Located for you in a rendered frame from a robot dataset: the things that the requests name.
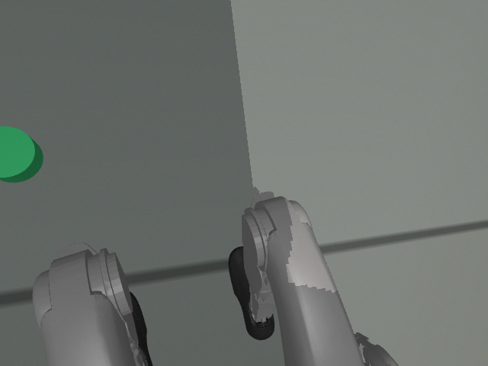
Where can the left robot foot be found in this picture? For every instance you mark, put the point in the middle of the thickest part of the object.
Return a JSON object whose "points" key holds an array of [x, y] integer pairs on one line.
{"points": [[141, 331]]}

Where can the tin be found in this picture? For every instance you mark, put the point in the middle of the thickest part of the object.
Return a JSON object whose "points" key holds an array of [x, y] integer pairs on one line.
{"points": [[20, 157]]}

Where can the right robot foot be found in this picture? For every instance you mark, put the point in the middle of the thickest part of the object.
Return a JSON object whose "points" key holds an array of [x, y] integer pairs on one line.
{"points": [[259, 330]]}

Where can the right robot hand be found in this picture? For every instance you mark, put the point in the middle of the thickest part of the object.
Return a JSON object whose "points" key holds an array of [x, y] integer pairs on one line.
{"points": [[374, 355]]}

